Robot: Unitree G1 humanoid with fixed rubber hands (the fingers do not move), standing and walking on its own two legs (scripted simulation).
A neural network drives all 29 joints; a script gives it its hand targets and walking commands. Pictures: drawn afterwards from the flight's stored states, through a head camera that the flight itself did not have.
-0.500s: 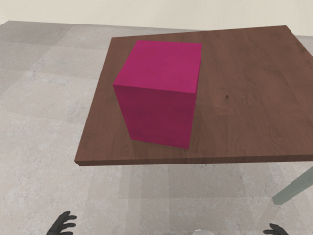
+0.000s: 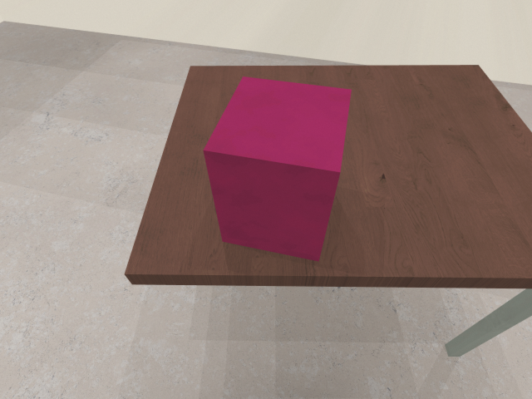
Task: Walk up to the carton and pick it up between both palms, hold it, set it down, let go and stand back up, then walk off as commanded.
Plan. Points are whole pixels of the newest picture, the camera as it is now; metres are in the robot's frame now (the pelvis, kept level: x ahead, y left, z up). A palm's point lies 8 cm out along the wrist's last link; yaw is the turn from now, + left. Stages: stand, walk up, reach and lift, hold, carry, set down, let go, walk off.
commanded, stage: walk up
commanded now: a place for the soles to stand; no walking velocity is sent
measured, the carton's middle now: (281, 171) +0.51 -0.02 +0.03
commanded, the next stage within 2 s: reach and lift in 1.80 s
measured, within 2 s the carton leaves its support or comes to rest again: neither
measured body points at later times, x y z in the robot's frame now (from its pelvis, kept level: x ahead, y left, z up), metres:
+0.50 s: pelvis +0.06 -0.01 +0.00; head +0.08 -0.02 +0.45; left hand +0.12 +0.28 -0.13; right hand +0.13 -0.33 -0.13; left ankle +0.03 +0.13 -0.75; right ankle +0.08 -0.12 -0.74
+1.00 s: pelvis +0.09 +0.00 +0.00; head +0.10 +0.00 +0.45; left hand +0.19 +0.31 -0.12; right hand +0.16 -0.30 -0.13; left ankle +0.03 +0.13 -0.74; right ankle +0.08 -0.12 -0.74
